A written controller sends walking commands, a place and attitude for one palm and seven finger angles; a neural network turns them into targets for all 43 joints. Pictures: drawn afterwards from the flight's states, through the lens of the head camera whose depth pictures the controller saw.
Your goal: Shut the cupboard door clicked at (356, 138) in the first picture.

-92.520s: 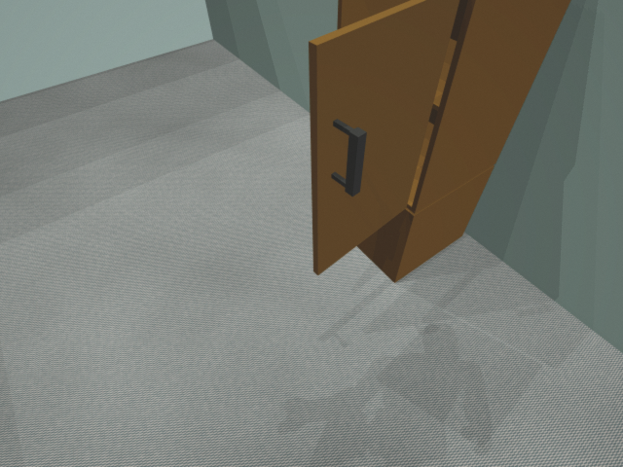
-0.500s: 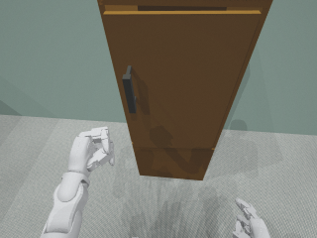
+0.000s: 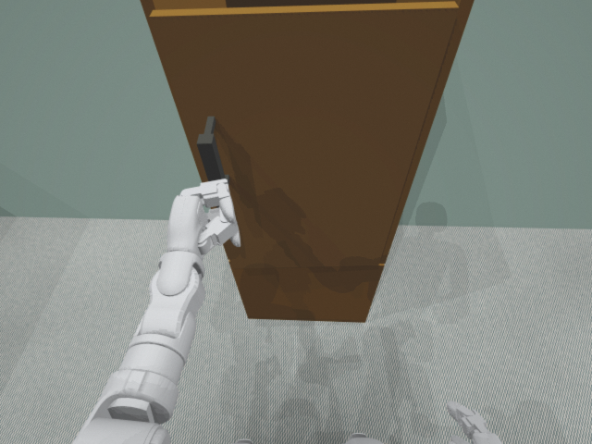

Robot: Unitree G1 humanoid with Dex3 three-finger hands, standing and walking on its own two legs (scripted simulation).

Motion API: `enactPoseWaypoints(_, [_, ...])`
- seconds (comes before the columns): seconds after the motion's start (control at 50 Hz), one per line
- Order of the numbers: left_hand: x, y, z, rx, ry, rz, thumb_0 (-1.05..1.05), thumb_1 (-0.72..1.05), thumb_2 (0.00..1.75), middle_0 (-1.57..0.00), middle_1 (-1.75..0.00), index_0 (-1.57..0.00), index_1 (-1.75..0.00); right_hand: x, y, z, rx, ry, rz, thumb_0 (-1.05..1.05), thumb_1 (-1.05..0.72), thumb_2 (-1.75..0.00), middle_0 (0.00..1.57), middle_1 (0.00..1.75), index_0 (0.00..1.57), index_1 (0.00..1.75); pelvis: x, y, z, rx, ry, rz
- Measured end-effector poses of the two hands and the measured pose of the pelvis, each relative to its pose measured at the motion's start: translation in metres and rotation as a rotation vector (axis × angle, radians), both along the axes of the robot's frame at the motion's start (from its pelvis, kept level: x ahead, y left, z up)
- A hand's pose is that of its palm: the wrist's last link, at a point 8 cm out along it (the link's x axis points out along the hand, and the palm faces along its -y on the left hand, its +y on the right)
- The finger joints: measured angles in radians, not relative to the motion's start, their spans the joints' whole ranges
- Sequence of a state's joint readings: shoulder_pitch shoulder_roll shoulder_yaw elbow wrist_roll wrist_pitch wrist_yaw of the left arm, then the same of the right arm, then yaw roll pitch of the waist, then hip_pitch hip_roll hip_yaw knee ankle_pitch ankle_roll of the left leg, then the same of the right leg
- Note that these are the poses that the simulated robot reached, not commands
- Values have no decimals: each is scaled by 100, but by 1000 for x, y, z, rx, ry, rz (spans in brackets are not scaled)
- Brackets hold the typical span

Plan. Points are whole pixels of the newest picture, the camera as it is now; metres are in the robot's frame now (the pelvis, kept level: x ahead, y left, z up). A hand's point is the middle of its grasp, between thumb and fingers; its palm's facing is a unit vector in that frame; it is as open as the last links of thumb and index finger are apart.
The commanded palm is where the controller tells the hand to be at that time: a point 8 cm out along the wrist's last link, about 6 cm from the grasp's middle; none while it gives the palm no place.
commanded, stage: bring the fist close to the handle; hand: left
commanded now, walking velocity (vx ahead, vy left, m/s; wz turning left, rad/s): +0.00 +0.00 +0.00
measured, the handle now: (217, 164) +0.51 +0.13 +0.08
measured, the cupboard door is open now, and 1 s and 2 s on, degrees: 3 1 0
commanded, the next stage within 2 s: push the door shut along its arc in 0.44 s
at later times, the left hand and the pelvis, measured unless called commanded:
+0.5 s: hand (232, 216) +0.40 +0.09 +0.08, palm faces -0.01 -1.00 -0.02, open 3.1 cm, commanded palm +0.38 +0.15 +0.08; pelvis +0.00 +0.00 +0.00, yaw -1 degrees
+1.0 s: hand (233, 190) +0.45 +0.10 +0.08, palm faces -0.12 -0.99 -0.02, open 3.1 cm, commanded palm +0.44 +0.15 +0.08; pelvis -0.01 +0.02 -0.01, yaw +0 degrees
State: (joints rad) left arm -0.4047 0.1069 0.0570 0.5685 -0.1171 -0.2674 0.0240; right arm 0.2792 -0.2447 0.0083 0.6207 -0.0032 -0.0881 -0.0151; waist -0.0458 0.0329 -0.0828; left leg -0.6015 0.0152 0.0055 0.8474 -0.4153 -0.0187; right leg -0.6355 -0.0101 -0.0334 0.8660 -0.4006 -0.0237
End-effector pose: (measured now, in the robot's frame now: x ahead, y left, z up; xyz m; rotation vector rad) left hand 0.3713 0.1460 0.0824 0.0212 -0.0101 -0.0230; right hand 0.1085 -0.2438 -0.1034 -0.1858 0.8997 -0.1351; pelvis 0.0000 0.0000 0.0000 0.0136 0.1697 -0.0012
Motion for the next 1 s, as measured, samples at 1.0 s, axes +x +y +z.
enactPoseWaypoints(1.0, [64, 9, 2, 2, 3, -96, 2, 90, 90, -133, -150, -131, -150, -72, 4, -16, -27, 208, -84, 0, -91, -90, 20, 30, 20, 30, -12, 15, -9, -13, 72, -2])
